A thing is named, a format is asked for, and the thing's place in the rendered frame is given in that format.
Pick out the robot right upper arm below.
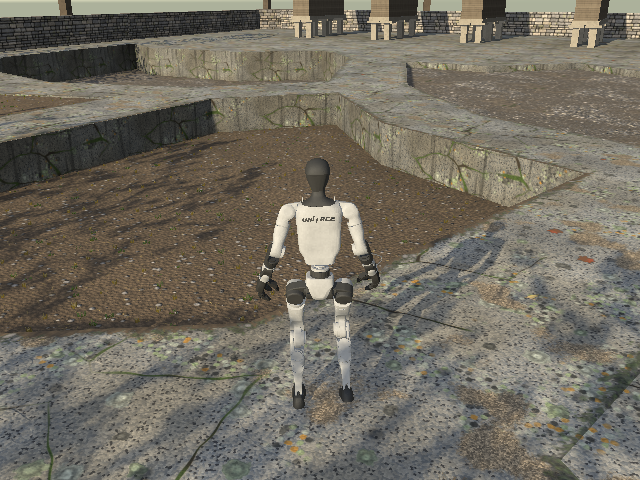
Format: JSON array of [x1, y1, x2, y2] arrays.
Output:
[[339, 201, 368, 256]]

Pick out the right robot forearm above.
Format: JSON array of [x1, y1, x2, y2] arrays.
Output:
[[358, 240, 378, 276]]

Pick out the left robot hand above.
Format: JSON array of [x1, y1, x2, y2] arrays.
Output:
[[256, 277, 279, 301]]

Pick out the right robot hand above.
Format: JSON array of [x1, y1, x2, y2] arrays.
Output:
[[357, 271, 380, 290]]

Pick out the robot right foot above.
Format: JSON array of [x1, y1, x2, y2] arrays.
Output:
[[339, 385, 354, 402]]

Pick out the left robot forearm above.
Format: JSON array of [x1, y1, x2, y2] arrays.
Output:
[[259, 243, 279, 283]]

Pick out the robot left upper arm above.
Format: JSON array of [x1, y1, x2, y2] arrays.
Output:
[[269, 202, 298, 258]]

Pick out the robot head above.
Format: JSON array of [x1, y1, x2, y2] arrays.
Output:
[[301, 158, 336, 207]]

